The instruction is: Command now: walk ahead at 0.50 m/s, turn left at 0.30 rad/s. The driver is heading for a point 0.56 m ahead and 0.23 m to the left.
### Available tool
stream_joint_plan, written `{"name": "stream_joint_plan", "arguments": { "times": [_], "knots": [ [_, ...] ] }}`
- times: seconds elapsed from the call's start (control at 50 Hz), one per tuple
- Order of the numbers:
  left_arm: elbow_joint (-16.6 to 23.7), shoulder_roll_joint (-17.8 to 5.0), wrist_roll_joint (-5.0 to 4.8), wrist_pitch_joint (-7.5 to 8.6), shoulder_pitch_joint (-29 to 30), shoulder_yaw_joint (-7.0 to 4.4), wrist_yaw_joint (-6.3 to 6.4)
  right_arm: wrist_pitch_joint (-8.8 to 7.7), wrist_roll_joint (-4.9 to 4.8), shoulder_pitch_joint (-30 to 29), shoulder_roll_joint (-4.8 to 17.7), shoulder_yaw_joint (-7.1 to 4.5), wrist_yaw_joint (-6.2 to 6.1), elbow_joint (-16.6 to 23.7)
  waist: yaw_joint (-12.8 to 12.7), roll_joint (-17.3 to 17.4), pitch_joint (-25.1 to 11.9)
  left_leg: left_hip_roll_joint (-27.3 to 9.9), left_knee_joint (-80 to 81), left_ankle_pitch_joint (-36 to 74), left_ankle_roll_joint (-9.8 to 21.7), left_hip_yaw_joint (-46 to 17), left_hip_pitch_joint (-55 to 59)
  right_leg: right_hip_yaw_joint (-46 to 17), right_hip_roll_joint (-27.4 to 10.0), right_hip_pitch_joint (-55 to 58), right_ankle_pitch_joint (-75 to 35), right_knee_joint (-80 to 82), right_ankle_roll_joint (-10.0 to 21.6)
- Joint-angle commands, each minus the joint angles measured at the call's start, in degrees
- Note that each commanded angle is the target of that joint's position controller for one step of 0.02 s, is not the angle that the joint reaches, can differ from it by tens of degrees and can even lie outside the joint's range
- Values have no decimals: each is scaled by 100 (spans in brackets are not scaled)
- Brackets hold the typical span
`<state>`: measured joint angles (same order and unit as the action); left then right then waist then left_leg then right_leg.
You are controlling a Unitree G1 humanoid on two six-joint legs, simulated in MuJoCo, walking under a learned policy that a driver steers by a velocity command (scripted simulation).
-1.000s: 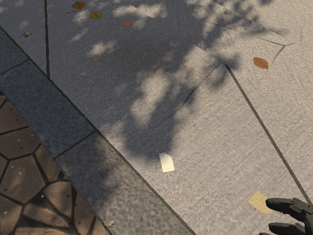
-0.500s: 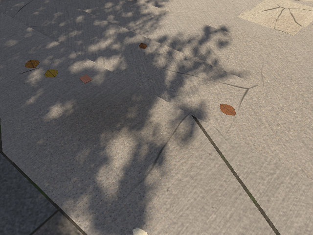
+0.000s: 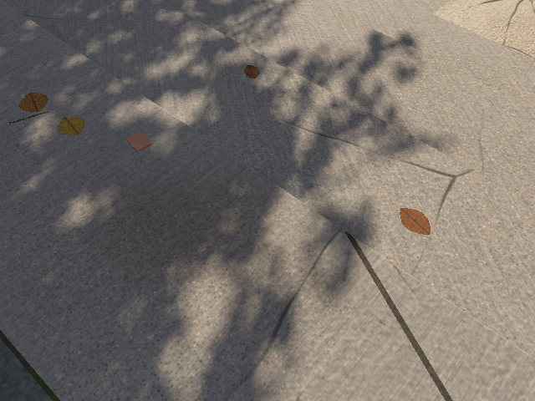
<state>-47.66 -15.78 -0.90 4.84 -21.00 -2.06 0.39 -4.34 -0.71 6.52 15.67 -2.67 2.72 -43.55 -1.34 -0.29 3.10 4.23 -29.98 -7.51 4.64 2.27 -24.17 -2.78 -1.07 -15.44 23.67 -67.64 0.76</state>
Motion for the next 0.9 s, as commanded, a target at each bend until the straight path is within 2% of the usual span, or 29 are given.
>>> {"name": "stream_joint_plan", "arguments": {
  "times": [0.02, 0.04, 0.06, 0.1, 0.16, 0.22, 0.26, 0.3, 0.34, 0.36, 0.38, 0.4, 0.42, 0.44, 0.46, 0.48, 0.5, 0.52, 0.56, 0.6, 0.66, 0.72, 0.78, 0.82, 0.84, 0.86, 0.88, 0.9],
  "knots": [
    [655, -703, 77, 264, 269, -186, 43, -86, 117, 417, 603, -175, -70, 263, 119, 110, -721, -1559, 1670, 565, 1132, -2526, 2053, -342, -536, -2044, -688, -197, 33],
    [673, -640, 112, 215, 210, -187, 43, -94, 117, 377, 564, -174, -72, 289, 6, 212, -685, -1472, 1789, 715, 1179, -2428, 1809, -341, -572, -1903, -723, 9, -18],
    [701, -586, 141, 164, 205, -181, 48, -107, 70, 406, 572, -184, -84, 286, -47, 259, -615, -1435, 1898, 755, 1240, -2305, 1590, -314, -598, -1864, -712, 240, -94],
    [840, -492, 191, 66, 494, -156, 74, -129, 4, 553, 694, -217, -134, 230, -42, 274, -374, -1374, 2072, 709, 1281, -2050, 1098, -210, -605, -1926, -886, 811, -268],
    [1087, -397, 188, 67, 1314, -102, 77, -88, -11, 833, 875, -275, -239, 170, 206, 272, -117, -1094, 2108, 548, 1037, -1713, 772, -143, -452, -1904, -2055, 2154, -384],
    [1249, -304, 133, 144, 1990, -54, -1, -14, -77, 1196, 991, -308, -299, 99, 478, 358, -153, -956, 1916, 364, 816, -1613, 681, -49, -124, -1366, -2938, 3241, -435],
    [1343, -386, 66, 181, 2264, -76, -49, 41, -113, 1413, 997, -312, -325, 51, 572, 396, -182, -1064, 1691, 153, 787, -1845, 931, -138, -34, -1239, -2980, 3566, -448],
    [1410, -539, 44, 223, 2373, -133, -94, 102, -119, 1519, 965, -311, -356, 42, 545, 447, -231, -1186, 1321, -61, 704, -2195, 1338, -274, 7, -1145, -2687, 3922, -387],
    [1393, -675, 28, 272, 2178, -203, -114, 159, -79, 1467, 996, -337, -385, 77, 373, 612, -303, -1266, 906, 45, 594, -2484, 1544, -253, 31, -791, -2148, 4091, -243],
    [1288, -741, 30, 291, 1774, -259, -100, 184, -64, 1401, 911, -315, -384, 112, 146, 656, -444, -1135, 565, 187, 483, -2476, 1471, -161, 31, -220, -2020, 4299, -98],
    [1178, -934, 98, 317, 1142, -348, -61, 177, -24, 1388, 669, -229, -363, 173, -157, 540, -937, -816, -308, 274, 300, -2248, 1195, -329, -273, 852, -1931, 4306, 154],
    [1085, -1287, 146, 297, 196, -439, -11, 158, 108, 1492, 274, -94, -352, 314, -454, -274, -1839, -383, -2018, -993, 58, -1648, 371, -1365, -1371, 2399, -1815, 4149, 502],
    [879, -1570, 164, 201, -60, -517, -64, 91, -119, 2209, 164, -39, -342, 510, -72, -2197, -2287, 87, -3593, -2797, -189, -1082, -1573, -3981, -2403, 3682, -269, 4773, 1339],
    [1012, -959, 106, 180, 149, -392, -88, 108, -190, 2006, 766, -163, -373, 350, -221, -1287, -1711, -362, -4289, -2431, -278, -1270, -2150, -3993, -2275, 3265, 723, 5016, 1214],
    [1035, -673, 84, 156, 369, -312, -65, 145, -147, 1431, 981, -236, -365, 434, -327, -761, -1060, -513, -4418, -1868, -323, -1131, -2256, -3031, -2031, 2616, 391, 5071, 1000],
    [1040, -590, 124, 139, 643, -266, -68, 177, -93, 1206, 894, -240, -367, 474, -201, -375, -735, -699, -4325, -1452, -388, -1016, -2027, -2351, -1771, 1970, -401, 5187, 915],
    [981, -481, 142, 124, 820, -235, -69, 191, -49, 1050, 815, -257, -343, 544, -94, -388, -446, -842, -4076, -1203, -422, -1003, -1936, -1867, -1564, 1523, -923, 5328, 914],
    [941, -452, 177, 135, 901, -225, -60, 224, -76, 1074, 704, -259, -305, 575, 26, -570, -342, -982, -3932, -1054, -437, -962, -1684, -1442, -1423, 1179, -1237, 5484, 867],
    [845, -456, 137, 185, 905, -256, -62, 297, -102, 1043, 482, -224, -272, 634, 75, -614, -271, -1047, -3747, -897, -491, -826, -1567, -900, -1333, 924, -1697, 5725, 931],
    [736, -607, 119, 215, 852, -320, -51, 335, -63, 816, 404, -202, -263, 768, 75, -452, -186, -1101, -3369, -629, -558, -829, -1738, -548, -1407, 919, -2119, 5873, 1033],
    [614, -776, 127, 182, 807, -380, -29, 320, -59, 509, 348, -167, -199, 868, 10, -339, -160, -1118, -2512, 115, -578, -757, -1778, 45, -1377, 1106, -2585, 5925, 1011],
    [505, -924, 90, 123, 690, -415, 0, 266, -55, -40, 276, -117, -88, 1004, -191, -272, -22, -1041, -1570, 788, -495, -465, -1517, 597, -1311, 1186, -2719, 5922, 884],
    [359, -1079, 9, 48, 452, -467, 7, 263, -73, -513, 280, -102, 4, 1208, -317, -267, 138, -978, -1000, 705, -343, -242, -1438, 867, -1443, 1536, -2765, 5851, 779],
    [294, -1187, -56, -20, 391, -509, 5, 277, -68, -646, 366, -136, 50, 1324, -271, -304, 161, -866, -766, 277, -174, -74, -1327, 1027, -1549, 1849, -3343, 5594, 685],
    [285, -1258, -80, -61, 429, -525, 14, 282, -28, -585, 430, -175, 58, 1351, -159, -351, 106, -684, -633, -27, -65, 65, -1006, 1129, -1529, 1880, -4471, 5211, 630],
    [282, -1344, -114, -103, 445, -544, 37, 290, 25, -294, 555, -251, 51, 1316, 50, -461, -139, -415, -544, -262, 47, 247, -457, 1211, -1480, 1898, -5708, 4610, 561],
    [288, -1336, -150, -138, 518, -527, 53, 284, 52, 484, 774, -386, 27, 1120, 512, -396, -572, -144, -107, 168, 216, 333, 616, 1354, -1294, 1692, -6229, 3597, 403],
    [307, -1160, -103, -113, 438, -446, 63, 309, 65, 1260, 1109, -540, -74, 914, 889, -172, -1032, -197, 140, 1218, 399, 39, 2107, 1454, -1021, 817, -5489, 2331, 130]
  ]
}}
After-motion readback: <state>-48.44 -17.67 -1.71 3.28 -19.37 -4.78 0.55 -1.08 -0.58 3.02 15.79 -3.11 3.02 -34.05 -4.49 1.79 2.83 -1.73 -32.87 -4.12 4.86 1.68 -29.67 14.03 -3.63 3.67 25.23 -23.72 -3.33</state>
